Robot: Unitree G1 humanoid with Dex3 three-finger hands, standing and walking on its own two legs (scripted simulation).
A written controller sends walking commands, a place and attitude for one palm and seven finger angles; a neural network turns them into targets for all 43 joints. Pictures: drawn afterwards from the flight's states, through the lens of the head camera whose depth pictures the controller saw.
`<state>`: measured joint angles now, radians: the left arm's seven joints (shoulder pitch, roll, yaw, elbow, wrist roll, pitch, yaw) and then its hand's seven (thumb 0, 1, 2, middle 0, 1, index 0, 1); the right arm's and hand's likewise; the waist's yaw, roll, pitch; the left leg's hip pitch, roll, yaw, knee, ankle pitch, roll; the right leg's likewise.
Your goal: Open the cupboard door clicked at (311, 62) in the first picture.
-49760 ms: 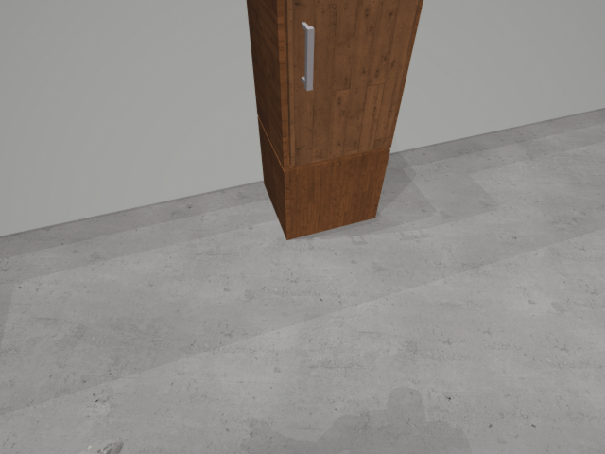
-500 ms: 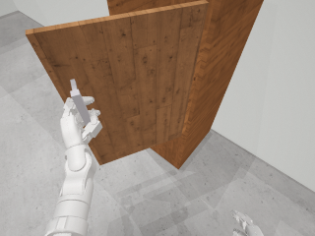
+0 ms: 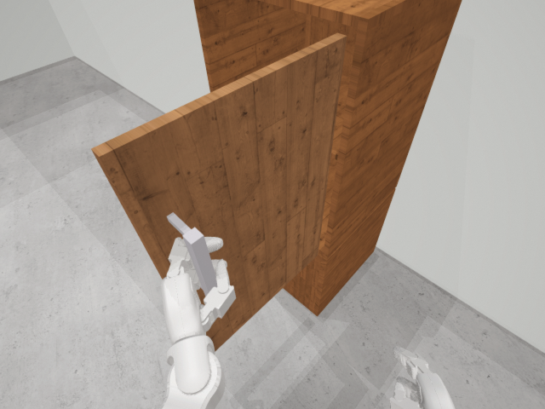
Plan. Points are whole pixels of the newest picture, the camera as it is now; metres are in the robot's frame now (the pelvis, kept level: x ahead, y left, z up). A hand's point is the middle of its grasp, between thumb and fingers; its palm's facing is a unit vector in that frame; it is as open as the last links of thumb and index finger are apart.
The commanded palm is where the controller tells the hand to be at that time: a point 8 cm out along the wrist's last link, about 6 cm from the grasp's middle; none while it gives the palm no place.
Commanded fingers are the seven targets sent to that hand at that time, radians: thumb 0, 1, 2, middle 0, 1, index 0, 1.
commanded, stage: open thumb and fingers to let go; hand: left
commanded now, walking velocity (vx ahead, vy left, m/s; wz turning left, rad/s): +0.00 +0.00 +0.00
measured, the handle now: (196, 262) +0.31 +0.13 +0.08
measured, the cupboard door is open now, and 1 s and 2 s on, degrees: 88 87 89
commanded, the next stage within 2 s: slide the hand sideways off the handle in 0.84 s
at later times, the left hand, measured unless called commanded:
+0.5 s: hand (225, 281) +0.28 +0.08 +0.08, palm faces +0.37 -0.93 +0.01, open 11.7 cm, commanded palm +0.23 +0.13 +0.07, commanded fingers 0.00 -0.50 0.30 -0.28 -1.05 -0.28 -1.05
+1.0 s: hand (223, 284) +0.27 +0.08 +0.08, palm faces +0.30 -0.95 -0.03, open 14.8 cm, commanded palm +0.24 +0.12 +0.07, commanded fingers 0.00 -0.50 0.30 -0.15 -0.30 -0.15 -0.30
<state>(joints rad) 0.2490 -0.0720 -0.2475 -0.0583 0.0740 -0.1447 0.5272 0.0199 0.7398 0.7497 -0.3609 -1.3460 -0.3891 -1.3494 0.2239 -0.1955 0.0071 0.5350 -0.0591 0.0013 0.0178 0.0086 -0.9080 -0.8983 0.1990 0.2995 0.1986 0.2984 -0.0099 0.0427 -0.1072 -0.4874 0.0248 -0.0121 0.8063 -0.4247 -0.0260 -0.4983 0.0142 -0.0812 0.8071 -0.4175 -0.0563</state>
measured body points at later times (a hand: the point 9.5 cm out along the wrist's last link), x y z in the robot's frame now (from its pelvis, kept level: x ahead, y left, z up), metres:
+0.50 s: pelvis -0.01 -0.01 +0.00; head +0.00 -0.02 +0.45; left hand +0.25 +0.13 +0.08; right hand +0.17 -0.22 -0.10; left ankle -0.01 +0.14 -0.70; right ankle +0.00 -0.08 -0.70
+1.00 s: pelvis -0.02 +0.01 -0.01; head +0.00 +0.00 +0.44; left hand +0.25 +0.13 +0.08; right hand +0.17 -0.19 -0.10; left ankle -0.01 +0.14 -0.70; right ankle +0.00 -0.08 -0.70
